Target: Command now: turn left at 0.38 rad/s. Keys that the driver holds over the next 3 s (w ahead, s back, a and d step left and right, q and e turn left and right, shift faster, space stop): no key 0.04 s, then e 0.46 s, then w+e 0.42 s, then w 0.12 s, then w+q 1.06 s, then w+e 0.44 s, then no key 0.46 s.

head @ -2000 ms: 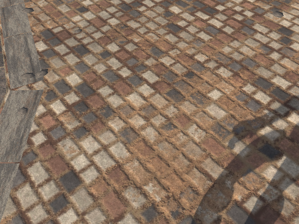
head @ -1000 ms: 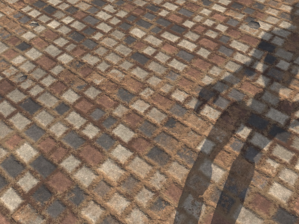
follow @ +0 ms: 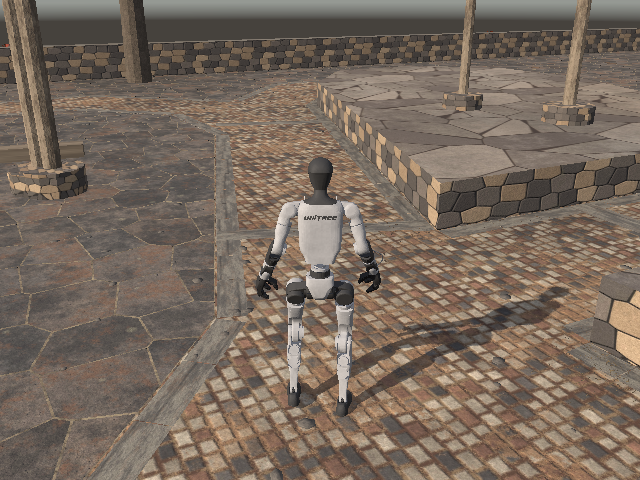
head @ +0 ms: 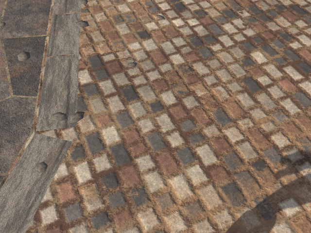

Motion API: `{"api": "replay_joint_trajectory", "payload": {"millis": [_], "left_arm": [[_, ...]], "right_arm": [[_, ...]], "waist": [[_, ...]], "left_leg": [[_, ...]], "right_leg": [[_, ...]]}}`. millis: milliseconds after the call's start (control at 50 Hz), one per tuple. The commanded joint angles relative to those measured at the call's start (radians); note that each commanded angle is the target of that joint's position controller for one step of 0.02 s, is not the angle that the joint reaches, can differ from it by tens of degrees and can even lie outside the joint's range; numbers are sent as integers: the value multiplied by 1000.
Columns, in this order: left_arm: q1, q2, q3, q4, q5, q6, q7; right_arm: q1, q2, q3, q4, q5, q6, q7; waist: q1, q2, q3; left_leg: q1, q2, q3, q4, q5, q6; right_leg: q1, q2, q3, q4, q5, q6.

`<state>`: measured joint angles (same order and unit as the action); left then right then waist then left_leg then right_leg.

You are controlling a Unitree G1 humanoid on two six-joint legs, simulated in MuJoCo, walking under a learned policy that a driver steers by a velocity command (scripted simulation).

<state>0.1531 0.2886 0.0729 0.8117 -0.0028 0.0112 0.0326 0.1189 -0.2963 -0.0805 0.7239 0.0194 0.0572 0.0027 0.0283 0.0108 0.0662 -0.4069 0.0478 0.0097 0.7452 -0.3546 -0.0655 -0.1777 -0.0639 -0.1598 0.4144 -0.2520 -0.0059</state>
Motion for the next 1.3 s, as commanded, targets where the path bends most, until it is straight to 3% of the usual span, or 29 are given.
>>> {"api": "replay_joint_trajectory", "payload": {"millis": [20, 40, 60, 80, 100, 120, 140, 220, 300, 420, 500, 540, 560, 580, 600, 620, 640, 680, 700, 880, 1020, 1060, 1080, 1100, 1120, 1140, 1180, 1200, 1300], "left_arm": [[-33, 199, 47, -45, -27, -8, -8], [-5, 176, 39, -26, -31, -9, -11], [50, 118, 18, -8, -6, -15, -20], [56, 29, -19, -35, 50, -26, -40], [11, 83, 0, -32, 21, -21, -33], [-8, 127, 11, -22, -10, -10, -29], [0, 129, 16, -11, -18, -1, -23], [61, 155, 36, 32, -17, 24, 3], [23, 125, 33, 3, -21, 31, 9], [-1, 96, 21, -50, -14, 35, -16], [27, 99, 24, -68, -18, 40, -42], [100, 95, 31, -42, -22, 44, -50], [184, 129, 49, -8, -26, 42, -44], [276, 237, 80, 5, -35, 34, -26], [271, 308, 78, -35, -4, -7, -42], [225, 246, 64, -50, 9, -39, -49], [169, 202, 49, -58, -1, -58, -43], [115, 161, 32, -71, -21, -63, -25], [128, 150, 26, -74, -14, -65, -17], [254, 172, 35, -60, -17, -72, -2], [290, 171, 38, -46, -19, -55, 1], [264, 157, 31, -55, -10, -50, 0], [257, 128, 16, -70, 2, -50, -1], [381, 36, -9, -90, -3, -62, -4], [371, 57, -14, -89, -26, -82, -5], [267, 135, 5, -106, -43, -93, -12], [115, 134, 2, -140, -15, -116, -19], [106, 128, 7, -144, 0, -119, -22], [45, 51, -22, -187, 18, -117, -31]], "right_arm": [[27, -87, -24, -64, -4, -9, 10], [64, -105, -31, -49, -7, -10, 9], [103, -159, -44, -42, -8, -10, -3], [101, -217, -42, -66, -30, -11, -23], [97, -127, -12, -61, -54, -32, -13], [54, -96, -2, -47, -57, -51, -3], [8, -93, -3, -33, -51, -65, -2], [-60, -100, -3, -11, -48, -81, -22], [-43, -105, -10, 8, -35, -63, -49], [-52, -136, -28, 19, -35, -51, -50], [-70, -161, -39, 19, -16, -44, -45], [-69, -161, -43, 28, 8, -41, -39], [-45, -115, -34, 39, 5, -42, -32], [-87, -31, -10, 10, -28, -49, -19], [-180, -36, -11, -57, -22, -70, -16], [-222, -104, -27, -64, 8, -91, -9], [-200, -138, -38, -55, 20, -106, -2], [-148, -154, -49, -10, -15, -123, -11], [-144, -144, -48, -1, -20, -130, -9], [-247, -70, -20, -34, -6, -163, 16], [-226, -105, -13, -52, -1, -198, 48], [-43, -162, -40, -6, -4, -199, 36], [130, -201, -50, 22, -17, -197, 31], [284, -293, -74, 59, -34, -188, 29], [303, -222, -53, 88, -14, -191, 46], [221, -159, -32, 81, 5, -187, 44], [122, -112, -14, 53, -10, -168, 36], [102, -96, -6, 44, -20, -166, 33], [119, -140, -16, 45, 4, -160, 5]], "waist": [[-36, -158, -116], [-51, -131, -124], [-42, 0, -180], [-9, 281, -234], [-61, 174, -280], [-48, 123, -213], [-30, 134, -164], [0, 137, -110], [-33, 108, -86], [-44, 108, -89], [-16, 122, -121], [23, 109, -149], [40, 31, -153], [57, -248, -136], [74, -286, -113], [76, -169, -68], [36, -162, -16], [1, -125, 2], [-2, -126, -5], [51, -142, 14], [36, -191, 7], [-63, -194, -110], [-139, -161, -261], [-110, 140, -444], [-112, 282, -436], [-110, 188, -254], [-82, 36, -94], [-55, 43, -74], [-27, 74, -42]], "left_leg": [[108, -41, 55, -228, 104, 57], [221, -54, 46, -356, 230, 88], [418, 42, -87, -394, 502, 126], [582, 314, -365, -327, 965, 251], [423, 369, -364, -356, 841, 393], [359, 296, -277, -387, 703, 371], [327, 241, -218, -405, 583, 319], [236, 208, -100, -438, 550, 286], [306, 244, -97, -459, 404, 303], [309, 281, -55, -448, 417, 317], [322, 300, -14, -376, 519, 282], [236, 268, 41, -322, 222, 213], [103, 211, 101, -197, -8, 153], [-184, 79, 216, 172, -266, 59], [-420, -70, 32, 355, -369, 37], [-476, -18, -64, 410, -276, 57], [-482, 12, -78, 376, -144, 82], [-428, 38, -76, 281, 37, 72], [-389, 33, -72, 246, 109, 63], [-272, -32, -54, -141, 380, -4], [-110, -52, -18, -261, 317, 57], [127, -87, 31, -302, 302, 122], [410, 12, -69, -245, 286, 189], [792, 259, -535, -277, 85, 359], [823, 328, -841, -473, -62, 402], [700, 298, -717, -482, -116, 360], [426, 211, -489, -507, 66, 327], [348, 177, -438, -527, 146, 321], [175, 121, -297, -591, 297, 335]], "right_leg": [[91, -235, 159, -13, 423, -177], [41, -206, 131, 49, 367, -127], [-84, -144, 66, 180, 200, -44], [-321, -34, 19, 427, -387, 51], [-297, -27, 151, 537, -449, 74], [-287, -38, 181, 571, -404, 77], [-302, -37, 192, 564, -348, 75], [-252, 10, 219, 624, -195, 91], [-336, -7, 200, 585, -184, 103], [-271, -20, 132, 439, -201, 80], [-182, 2, 86, 299, -149, 33], [-21, 46, 41, 127, -32, -26], [128, 53, 93, 54, -37, -75], [278, -181, 453, -52, -34, -188], [243, -340, 882, -191, -246, -378], [222, -336, 858, -256, -387, -372], [193, -292, 767, -266, -428, -310], [171, -208, 623, -264, -312, -230], [165, -177, 575, -272, -236, -214], [116, -105, 445, -248, 57, -190], [170, -161, 488, -138, 302, -167], [183, -101, 415, 72, 651, -128], [58, -58, 378, 309, 597, -96], [-301, 97, 311, 712, 180, -15], [-478, 155, 363, 868, -311, -9], [-578, 78, 346, 935, -259, -21], [-552, -2, 276, 834, -124, -35], [-504, -29, 275, 769, -86, -34], [-407, -27, 212, 445, -3, 26]]}}
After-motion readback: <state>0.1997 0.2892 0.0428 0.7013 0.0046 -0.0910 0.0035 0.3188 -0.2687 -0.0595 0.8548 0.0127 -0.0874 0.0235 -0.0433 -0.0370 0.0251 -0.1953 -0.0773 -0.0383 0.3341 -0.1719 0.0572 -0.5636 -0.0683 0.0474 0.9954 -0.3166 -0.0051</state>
